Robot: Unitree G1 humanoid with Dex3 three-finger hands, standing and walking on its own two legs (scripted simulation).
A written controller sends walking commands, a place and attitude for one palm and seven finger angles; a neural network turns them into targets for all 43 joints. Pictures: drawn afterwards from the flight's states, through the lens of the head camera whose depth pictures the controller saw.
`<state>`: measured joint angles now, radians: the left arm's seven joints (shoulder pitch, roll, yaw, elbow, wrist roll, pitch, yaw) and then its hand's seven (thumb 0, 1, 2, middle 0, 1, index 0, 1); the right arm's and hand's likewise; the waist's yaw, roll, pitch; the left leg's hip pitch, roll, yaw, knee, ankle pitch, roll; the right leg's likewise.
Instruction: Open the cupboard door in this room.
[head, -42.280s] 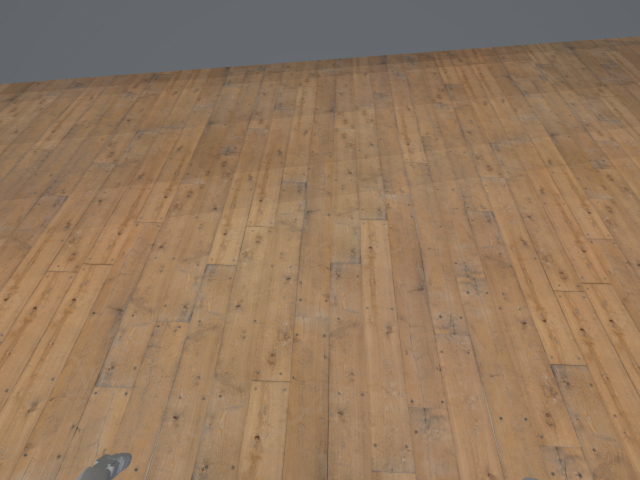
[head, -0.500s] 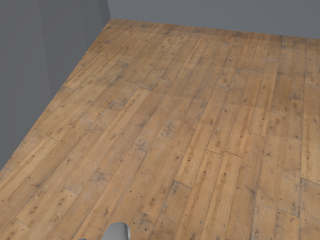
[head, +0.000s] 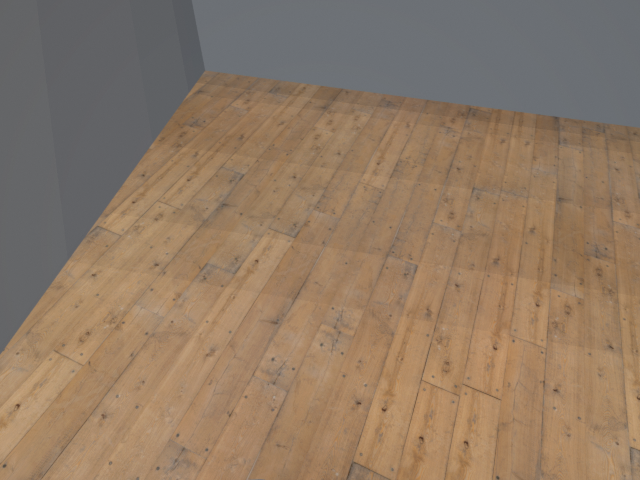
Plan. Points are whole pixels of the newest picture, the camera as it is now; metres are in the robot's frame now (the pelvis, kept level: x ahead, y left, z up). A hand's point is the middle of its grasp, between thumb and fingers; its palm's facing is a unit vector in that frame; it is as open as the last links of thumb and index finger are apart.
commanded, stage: walk to a spot facing it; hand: left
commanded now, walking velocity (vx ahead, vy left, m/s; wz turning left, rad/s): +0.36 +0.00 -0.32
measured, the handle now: out of the picture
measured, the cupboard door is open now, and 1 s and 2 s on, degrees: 49 49 49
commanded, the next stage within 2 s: turn to face it in 0.34 s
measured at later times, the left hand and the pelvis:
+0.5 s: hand (292, 327) +0.38 +0.08 -0.16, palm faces -0.20 -0.96 -0.19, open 7.4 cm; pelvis +0.23 -0.07 +0.00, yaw -10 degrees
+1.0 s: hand (271, 317) +0.41 +0.12 -0.19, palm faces +0.09 -0.98 -0.19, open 7.3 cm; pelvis +0.37 -0.07 -0.01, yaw +4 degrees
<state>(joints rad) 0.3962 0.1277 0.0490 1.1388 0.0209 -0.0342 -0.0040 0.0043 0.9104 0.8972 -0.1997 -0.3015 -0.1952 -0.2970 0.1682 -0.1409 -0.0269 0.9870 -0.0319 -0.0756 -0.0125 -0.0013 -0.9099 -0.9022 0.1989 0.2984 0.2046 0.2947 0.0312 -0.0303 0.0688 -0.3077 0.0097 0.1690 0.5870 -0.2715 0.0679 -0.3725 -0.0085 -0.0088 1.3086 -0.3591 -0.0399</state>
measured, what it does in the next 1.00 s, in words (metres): walks ahead: right foot, then left foot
